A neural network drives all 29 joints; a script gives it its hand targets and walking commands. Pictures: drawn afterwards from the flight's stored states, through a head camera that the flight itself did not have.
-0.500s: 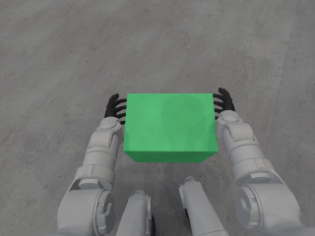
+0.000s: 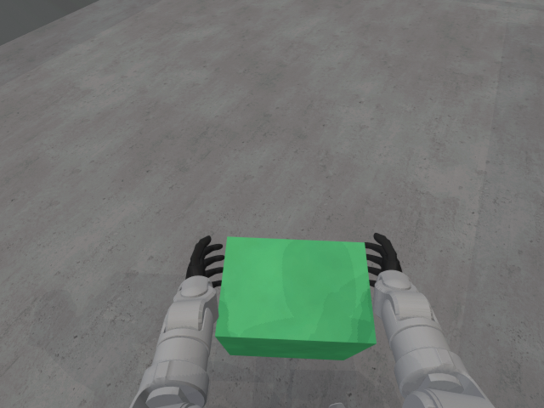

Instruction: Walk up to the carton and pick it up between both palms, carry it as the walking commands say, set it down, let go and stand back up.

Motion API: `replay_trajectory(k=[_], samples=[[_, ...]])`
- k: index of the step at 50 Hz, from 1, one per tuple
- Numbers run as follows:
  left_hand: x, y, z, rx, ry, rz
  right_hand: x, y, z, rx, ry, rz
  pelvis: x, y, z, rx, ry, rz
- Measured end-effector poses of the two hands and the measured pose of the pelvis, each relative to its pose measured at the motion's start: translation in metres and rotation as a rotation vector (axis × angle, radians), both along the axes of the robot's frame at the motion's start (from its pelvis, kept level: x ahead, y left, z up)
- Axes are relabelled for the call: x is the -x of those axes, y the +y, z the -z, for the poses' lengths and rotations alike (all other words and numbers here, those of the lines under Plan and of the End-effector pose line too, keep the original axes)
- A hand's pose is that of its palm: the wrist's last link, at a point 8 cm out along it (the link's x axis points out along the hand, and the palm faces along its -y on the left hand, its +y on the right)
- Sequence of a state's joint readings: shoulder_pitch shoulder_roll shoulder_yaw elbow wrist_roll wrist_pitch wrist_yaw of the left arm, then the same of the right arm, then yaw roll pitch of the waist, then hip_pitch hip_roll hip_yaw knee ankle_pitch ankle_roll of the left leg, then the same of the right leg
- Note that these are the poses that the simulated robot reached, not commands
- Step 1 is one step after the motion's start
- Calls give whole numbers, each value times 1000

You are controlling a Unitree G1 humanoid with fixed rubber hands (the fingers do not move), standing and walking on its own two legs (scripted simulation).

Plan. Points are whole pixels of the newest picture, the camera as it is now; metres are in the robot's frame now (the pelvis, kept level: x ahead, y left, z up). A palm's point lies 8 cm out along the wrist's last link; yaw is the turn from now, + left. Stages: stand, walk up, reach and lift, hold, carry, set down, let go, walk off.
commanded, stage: reach and lift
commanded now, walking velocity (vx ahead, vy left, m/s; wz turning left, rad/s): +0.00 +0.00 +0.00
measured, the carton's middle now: (290, 304) +0.34 -0.02 -0.11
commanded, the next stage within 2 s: none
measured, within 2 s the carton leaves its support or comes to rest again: neither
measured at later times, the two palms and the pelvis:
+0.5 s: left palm (187, 273) +0.32 +0.12 +0.07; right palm (410, 285) +0.28 -0.18 +0.05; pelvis -0.01 +0.00 +0.03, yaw +0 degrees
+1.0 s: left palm (174, 262) +0.32 +0.13 +0.11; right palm (418, 267) +0.28 -0.18 +0.10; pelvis +0.00 +0.00 +0.05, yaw +0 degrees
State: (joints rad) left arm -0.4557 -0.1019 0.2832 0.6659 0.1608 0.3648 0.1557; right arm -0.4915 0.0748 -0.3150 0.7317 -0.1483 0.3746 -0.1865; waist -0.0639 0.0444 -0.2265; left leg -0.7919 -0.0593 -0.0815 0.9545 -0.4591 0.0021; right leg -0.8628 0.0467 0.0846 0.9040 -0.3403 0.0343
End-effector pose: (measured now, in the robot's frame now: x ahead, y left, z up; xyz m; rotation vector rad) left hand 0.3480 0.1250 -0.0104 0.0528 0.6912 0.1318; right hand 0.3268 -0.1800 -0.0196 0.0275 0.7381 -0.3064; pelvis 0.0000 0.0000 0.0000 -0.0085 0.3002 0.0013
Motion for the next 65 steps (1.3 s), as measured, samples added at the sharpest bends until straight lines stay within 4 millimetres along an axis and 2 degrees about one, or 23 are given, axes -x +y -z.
replay_trajectory(k=[4, 11, 18, 26, 32, 41, 55, 65], samples=[[3, 3, -14, 10, -10, -4, 4, 3, -14, 1, -7, 4, -6, 3, -11, 7, -26, 0], [12, 3, -31, 19, 2, 10, 25, 3, -22, -5, 27, 15, -7, 7, -25, 15, -68, 1], [22, 0, -55, 34, -45, 3, 32, 1, -49, -6, -20, 20, -1, 7, -30, 15, -137, 0], [24, -3, -82, 36, -40, 10, 44, -1, -66, -8, -11, 28, 6, 4, -33, 11, -218, -1], [24, -4, -97, 22, -40, 16, 44, -1, -80, -12, -7, 26, 7, 2, -35, 8, -261, -1], [24, -2, -125, 16, -67, 14, 39, -1, -111, -13, -28, 20, 1, 2, -43, 10, -320, -2], [39, 7, -120, 28, -31, -17, 41, 7, -117, -8, 10, -4, 0, 3, -48, 13, -352, -2], [50, 24, -130, 36, -51, -94, 32, 23, -124, 4, -10, -81, 3, -1, -49, 7, -370, -1]])
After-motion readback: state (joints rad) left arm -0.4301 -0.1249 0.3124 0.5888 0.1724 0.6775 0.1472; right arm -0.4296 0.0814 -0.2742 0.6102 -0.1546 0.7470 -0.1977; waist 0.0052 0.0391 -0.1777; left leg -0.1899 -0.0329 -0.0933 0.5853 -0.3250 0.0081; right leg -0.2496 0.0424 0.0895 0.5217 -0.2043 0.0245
